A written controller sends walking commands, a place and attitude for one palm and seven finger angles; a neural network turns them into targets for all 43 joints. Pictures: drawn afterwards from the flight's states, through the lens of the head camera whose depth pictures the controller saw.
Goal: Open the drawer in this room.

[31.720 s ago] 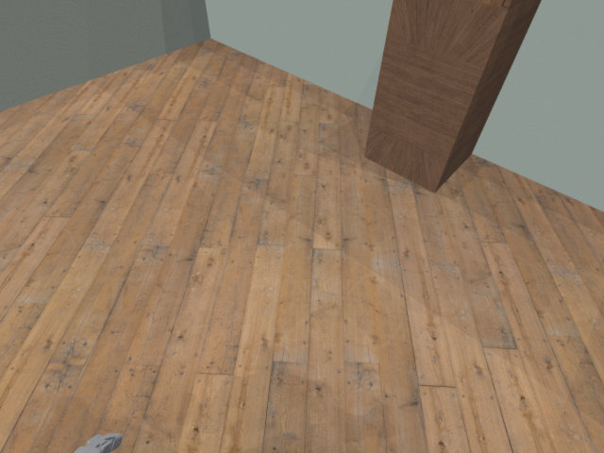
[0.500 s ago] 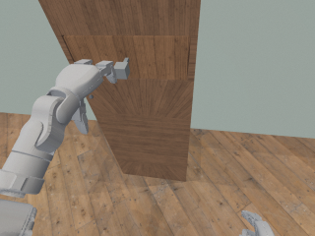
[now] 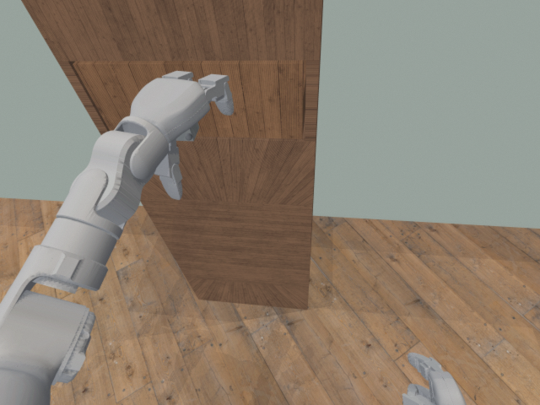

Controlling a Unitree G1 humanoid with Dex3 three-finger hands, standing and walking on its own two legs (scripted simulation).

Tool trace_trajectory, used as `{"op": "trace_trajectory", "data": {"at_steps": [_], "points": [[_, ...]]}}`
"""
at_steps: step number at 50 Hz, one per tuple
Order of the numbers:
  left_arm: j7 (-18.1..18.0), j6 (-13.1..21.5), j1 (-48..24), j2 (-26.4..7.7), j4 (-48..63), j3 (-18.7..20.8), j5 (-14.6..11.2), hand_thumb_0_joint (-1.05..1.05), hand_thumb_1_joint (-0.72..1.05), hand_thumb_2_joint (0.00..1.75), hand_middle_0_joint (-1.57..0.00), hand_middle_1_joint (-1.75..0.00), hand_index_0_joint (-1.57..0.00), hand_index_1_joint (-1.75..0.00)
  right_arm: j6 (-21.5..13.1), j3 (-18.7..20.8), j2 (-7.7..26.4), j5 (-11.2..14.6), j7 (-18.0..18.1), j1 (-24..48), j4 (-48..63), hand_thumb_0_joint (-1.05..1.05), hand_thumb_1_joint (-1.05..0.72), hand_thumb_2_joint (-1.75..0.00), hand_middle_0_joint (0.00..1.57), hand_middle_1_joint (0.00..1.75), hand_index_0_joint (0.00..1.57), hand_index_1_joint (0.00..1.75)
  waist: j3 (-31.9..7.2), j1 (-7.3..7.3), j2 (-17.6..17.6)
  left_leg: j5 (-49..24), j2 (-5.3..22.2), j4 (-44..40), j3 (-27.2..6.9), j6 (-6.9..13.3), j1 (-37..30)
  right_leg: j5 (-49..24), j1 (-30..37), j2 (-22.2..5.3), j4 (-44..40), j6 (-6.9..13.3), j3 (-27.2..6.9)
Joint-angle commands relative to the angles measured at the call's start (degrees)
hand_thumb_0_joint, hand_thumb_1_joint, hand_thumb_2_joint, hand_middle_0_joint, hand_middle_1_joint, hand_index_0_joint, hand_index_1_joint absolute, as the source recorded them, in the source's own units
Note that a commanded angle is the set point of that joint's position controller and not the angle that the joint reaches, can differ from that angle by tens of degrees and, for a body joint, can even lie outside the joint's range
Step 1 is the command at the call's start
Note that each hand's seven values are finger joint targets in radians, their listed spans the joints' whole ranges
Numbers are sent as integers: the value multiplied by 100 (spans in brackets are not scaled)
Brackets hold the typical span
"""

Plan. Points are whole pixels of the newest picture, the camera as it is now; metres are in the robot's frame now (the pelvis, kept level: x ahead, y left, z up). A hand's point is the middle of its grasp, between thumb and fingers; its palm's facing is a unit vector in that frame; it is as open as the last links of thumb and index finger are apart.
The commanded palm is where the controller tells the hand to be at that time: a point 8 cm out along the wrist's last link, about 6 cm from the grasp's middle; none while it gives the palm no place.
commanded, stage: move the hooked fingers above the handle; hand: left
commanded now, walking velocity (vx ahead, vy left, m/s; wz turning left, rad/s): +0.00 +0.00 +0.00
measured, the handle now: (186, 117) +0.53 +0.17 +0.15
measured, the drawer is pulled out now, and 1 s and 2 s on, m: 0.00 0.00 0.00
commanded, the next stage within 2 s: none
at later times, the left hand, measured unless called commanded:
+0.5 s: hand (188, 98) +0.48 +0.14 +0.22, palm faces +0.07 -0.12 -0.99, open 14.0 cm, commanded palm +0.47 +0.19 +0.27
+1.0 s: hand (168, 118) +0.46 +0.17 +0.20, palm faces +0.04 -0.02 -1.00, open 13.9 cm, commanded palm +0.46 +0.19 +0.27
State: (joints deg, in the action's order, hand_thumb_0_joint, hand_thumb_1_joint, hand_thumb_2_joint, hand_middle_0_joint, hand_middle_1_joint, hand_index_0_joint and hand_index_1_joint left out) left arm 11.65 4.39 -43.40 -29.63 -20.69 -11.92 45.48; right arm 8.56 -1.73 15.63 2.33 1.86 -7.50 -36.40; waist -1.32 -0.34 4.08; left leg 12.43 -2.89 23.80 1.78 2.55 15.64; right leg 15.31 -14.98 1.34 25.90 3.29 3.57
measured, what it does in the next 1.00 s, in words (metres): stands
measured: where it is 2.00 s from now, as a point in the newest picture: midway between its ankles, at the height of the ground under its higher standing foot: outside the picture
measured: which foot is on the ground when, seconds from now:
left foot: down 0.00-1.00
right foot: down 0.00-1.00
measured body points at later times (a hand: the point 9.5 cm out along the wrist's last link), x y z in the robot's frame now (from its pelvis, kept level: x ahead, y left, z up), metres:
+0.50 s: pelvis +0.01 +0.02 +0.00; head +0.04 +0.00 +0.45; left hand +0.47 +0.14 +0.27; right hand +0.14 -0.24 -0.13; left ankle -0.01 +0.09 -0.74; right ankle -0.02 -0.08 -0.74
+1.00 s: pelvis -0.01 +0.02 +0.00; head +0.03 +0.01 +0.45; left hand +0.45 +0.17 +0.25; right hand +0.08 -0.25 -0.13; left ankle -0.01 +0.09 -0.74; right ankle -0.02 -0.08 -0.74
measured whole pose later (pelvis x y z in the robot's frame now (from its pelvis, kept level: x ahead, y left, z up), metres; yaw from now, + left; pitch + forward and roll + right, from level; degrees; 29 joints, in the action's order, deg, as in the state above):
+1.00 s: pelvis -0.01 +0.02 +0.00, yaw +1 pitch +6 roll +0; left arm 8.8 3.3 -56.9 -29.2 -36.6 -16.6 48.4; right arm 8.1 1.1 16.7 3.5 3.0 -15.9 -39.8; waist -2.0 0.6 2.4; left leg 12.5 -3.8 26.0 1.4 4.0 19.2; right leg 14.8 -17.5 0.4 26.6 1.9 4.0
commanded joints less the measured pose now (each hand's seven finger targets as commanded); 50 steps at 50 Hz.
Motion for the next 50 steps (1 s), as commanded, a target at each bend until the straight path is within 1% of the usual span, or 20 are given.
{"op": "trace_trajectory", "data": {"at_steps": [1, 3, 6, 8, 9, 11, 14, 17, 20, 22, 24, 28, 30, 34, 37, 39, 44, 45, 47, 50], "points": [[-1167, -557, -3295, -2135, -355, 1794, 262, 0, -50, 30, -30, -120, -30, -120, -44, 136, 517, 26, -44, 218, 412, 0, -90, -90, 20, 30, 20, 30, -2011, -311, -564, -2141, 62, -47, -70, -106, -142, -2497, 1268, -213, -88, -87, -420], [-1213, -1011, -3160, -2028, -945, 1500, 505, 0, -50, 30, -30, -120, -30, -120, 43, 139, 598, 34, -78, 224, 355, 0, -90, -90, 20, 30, 20, 30, -2044, -314, -560, -2151, 111, -80, -2, -130, -94, -2501, 1279, -219, -74, -96, -423], [-803, -1707, -3139, -1881, -1691, 978, 929, 0, -50, 30, -30, -120, -30, -120, 234, 174, 796, 71, -107, 264, 384, 0, -90, -90, 20, 30, 20, 30, -2233, -160, -879, -2009, 130, -97, 59, -83, 35, -2674, 1412, -291, -77, -160, -489], [-294, -1922, -3134, -1140, -1380, 250, 914, 0, -50, 30, -30, -120, -30, -120, 293, 248, 823, 168, -110, 277, 618, 0, -90, -90, 20, 30, 20, 30, -2366, 74, -900, -2099, 104, 2, 24, 20, -219, -2990, 1306, -306, -18, -178, -478], [23, -1901, -3223, -538, -1022, -250, 799, 0, -50, 30, -30, -120, -30, -120, 293, 312, 811, 196, -109, 261, 751, 0, -90, -90, 20, 30, 20, 30, -2436, 239, -1081, -2209, 80, 89, -14, 78, -472, -3246, 1242, -313, -31, -205, -482], [506, -1598, -3479, -365, -115, -434, 563, 0, -50, 30, -30, -120, -30, -120, 243, 374, 832, 186, -89, 203, 829, 0, -90, -90, 20, 30, 20, 30, -2577, 430, -970, -2395, 20, 215, -119, 175, -854, -3442, 1036, -286, 18, -262, -507], [742, -853, -4197, 81, 1192, -831, 128, 0, -50, 30, -30, -120, -30, -120, -32, 348, 692, 146, -13, 82, 795, 0, -90, -90, 20, 30, 20, 30, -2676, 562, -281, -2934, -30, 368, -343, 216, -1611, -2943, 431, -223, 9, -202, -486], [328, -132, -4744, -969, 993, 263, -42, 0, -50, 30, -30, -120, -30, -120, -162, 389, 687, 101, 89, -376, 452, 0, -90, -90, 20, 30, 20, 30, -2496, 442, -11, -2650, 28, 333, -481, 76, -1715, -2209, 9, -98, -85, -92, -425], [-262, -277, -4819, -917, -252, 449, 33, 0, -50, 30, -30, -120, -30, -120, -181, 384, 658, 86, 35, -568, 215, 0, -90, -90, 20, 30, 20, 30, -2233, 362, -166, -2624, 72, 297, -451, -102, -1356, -1994, -173, -39, -66, -37, -252], [-696, -537, -4371, -1587, -1331, 1221, 149, 0, -50, 30, -30, -120, -30, -120, -130, 317, 776, 71, 0, -627, 81, 0, -90, -90, 20, 30, 20, 30, -1927, 148, -573, -2329, 99, 147, -364, -145, -721, -1824, -6, -12, -51, -9, -187], [-1011, -826, -4236, -1949, -1847, 1445, 374, 0, -50, 30, -30, -120, -30, -120, -32, 239, 792, 45, -17, -423, 121, 0, -90, -90, 20, 30, 20, 30, -1989, -38, -648, -2150, 80, 47, -229, -157, -203, -1902, 469, -81, -53, -5, -259], [-1142, -1444, -4467, -1891, -2267, 1049, 1183, 0, -50, 30, -30, -120, -30, -120, 145, 201, 749, 18, -87, -245, 294, 0, -90, -90, 20, 30, 20, 30, -2636, -68, -512, -2499, 226, 86, -134, -158, -207, -2259, 817, -139, 157, -18, -327], [-888, -1537, -4105, -1891, -2384, 1022, 1259, 0, -50, 30, -30, -120, -30, -120, 277, 216, 770, 33, -83, -235, 390, 0, -90, -90, 20, 30, 20, 30, -2718, -68, -720, -2538, 255, 88, -102, -101, -211, -2392, 959, -180, 148, -61, -349], [-520, -1572, -3859, -1913, -2350, 967, 1074, 0, -50, 30, -30, -120, -30, -120, 381, 204, 799, 124, 49, -39, 630, 0, -90, -90, 20, 30, 20, 30, -2313, -25, -1224, -1751, 223, -85, -35, 17, -29, -1991, 1052, -214, -53, -119, -403], [-169, -1243, -3823, -1573, -1657, 698, 901, 0, -50, 30, -30, -120, -30, -120, 311, 272, 790, 169, 126, -152, 812, 0, -90, -90, 20, 30, 20, 30, -2187, 134, -1061, -1620, 222, -82, -105, 113, -337, -1912, 819, -221, -127, -149, -438], [5, -838, -4135, -1175, -858, 342, 770, 0, -50, 30, -30, -120, -30, -120, 203, 351, 747, 171, 148, -204, 903, 0, -90, -90, 20, 30, 20, 30, -2200, 284, -856, -1636, 218, -27, -189, 158, -725, -1705, 564, -207, -226, -141, -469], [-205, 23, -5371, -766, 648, -27, 393, 0, -50, 30, -30, -120, -30, -120, -174, 498, 638, 118, 153, -607, 660, 0, -90, -90, 20, 30, 20, 30, -2617, 527, 424, -1876, 202, 235, -480, 61, -1864, -1067, -406, -84, -235, -44, -453], [-358, 73, -5474, -962, 479, 209, 334, 0, -50, 30, -30, -120, -30, -120, -229, 518, 649, 113, 142, -716, 512, 0, -90, -90, 20, 30, 20, 30, -2518, 542, 552, -1747, 216, 224, -527, -1, -1883, -939, -573, -33, -258, -33, -397], [-590, -24, -5365, -746, -255, 173, 247, 0, -50, 30, -30, -120, -30, -120, -286, 492, 657, 106, 116, -850, 295, 0, -90, -90, 20, 30, 20, 30, -2271, 537, 251, -1655, 206, 178, -555, -96, -1678, -878, -665, 26, -252, -27, -287], [-970, -415, -5070, -1562, -1429, 990, 297, 0, -50, 30, -30, -120, -30, -120, -269, 396, 810, 120, 79, -825, 95, 0, -90, -90, 20, 30, 20, 30, -1968, 337, -363, -1313, 159, -27, -398, -94, -812, -880, -260, 35, -308, -22, -278]]}}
